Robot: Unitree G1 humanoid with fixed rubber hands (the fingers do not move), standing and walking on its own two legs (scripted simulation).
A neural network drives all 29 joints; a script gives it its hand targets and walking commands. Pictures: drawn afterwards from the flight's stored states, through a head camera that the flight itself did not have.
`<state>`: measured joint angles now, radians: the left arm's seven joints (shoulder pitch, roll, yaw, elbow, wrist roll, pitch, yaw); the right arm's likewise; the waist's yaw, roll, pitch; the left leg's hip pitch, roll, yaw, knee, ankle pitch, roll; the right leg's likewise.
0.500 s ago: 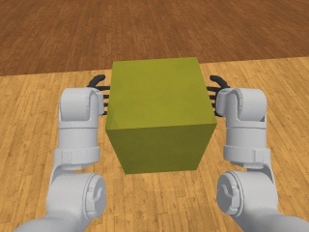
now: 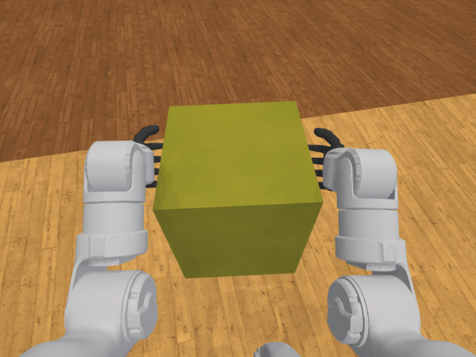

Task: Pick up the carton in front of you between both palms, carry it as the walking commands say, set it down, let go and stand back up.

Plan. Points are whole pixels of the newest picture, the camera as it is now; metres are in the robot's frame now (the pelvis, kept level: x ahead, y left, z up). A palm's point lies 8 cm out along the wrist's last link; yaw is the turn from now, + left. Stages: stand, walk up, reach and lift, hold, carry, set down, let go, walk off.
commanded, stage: carry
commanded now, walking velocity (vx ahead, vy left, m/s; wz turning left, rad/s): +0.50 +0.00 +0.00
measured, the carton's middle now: (236, 195) +0.39 -0.03 +0.06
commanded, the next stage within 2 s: none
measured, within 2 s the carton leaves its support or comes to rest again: neither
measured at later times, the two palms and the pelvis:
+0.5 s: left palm (135, 41) +0.66 +0.15 +0.21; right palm (277, 28) +0.71 -0.14 +0.21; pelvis +0.30 -0.04 +0.04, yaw +1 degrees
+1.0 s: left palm out of the picture +1.01 +0.10 +0.25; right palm out of the picture +1.00 -0.19 +0.25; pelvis +0.62 -0.03 +0.06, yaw +0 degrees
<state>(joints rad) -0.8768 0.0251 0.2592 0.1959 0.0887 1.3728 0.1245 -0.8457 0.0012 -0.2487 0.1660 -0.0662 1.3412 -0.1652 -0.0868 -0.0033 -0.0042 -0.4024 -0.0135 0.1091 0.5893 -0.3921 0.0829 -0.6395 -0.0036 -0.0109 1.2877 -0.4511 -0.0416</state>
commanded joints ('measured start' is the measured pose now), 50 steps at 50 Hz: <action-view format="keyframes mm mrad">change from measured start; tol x32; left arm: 1 -773 -1058 -472 -178 -393 -57 -164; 50 -715 -1033 -441 30 -374 -19 -200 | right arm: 1 -927 1182 569 -197 566 -19 281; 50 -822 1116 491 36 465 14 289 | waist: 1 24 106 -523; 9 92 129 -512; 12 186 -331 -677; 30 50 -125 -529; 33 -18 293 -616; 50 182 37 -645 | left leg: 1 542 263 -387 -176 295 160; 10 238 163 -8 164 728 3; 12 -278 -55 -39 608 -98 -73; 14 -459 -6 -145 855 -117 -38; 24 -394 68 -65 401 21 -44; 30 260 -99 147 -4 118 14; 33 735 337 -822 -246 127 261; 47 382 221 -149 -165 433 91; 50 84 146 -6 292 474 -25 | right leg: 1 -202 -32 -3 -91 14 -2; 10 644 73 -215 -732 218 -46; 12 1014 -340 648 -926 112 -249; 30 537 -158 -88 -626 881 -48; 33 -133 91 6 46 -81 36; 35 -222 7 60 171 -52 -3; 45 -1 -20 -75 -481 111 5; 50 819 -57 -25 -747 112 -68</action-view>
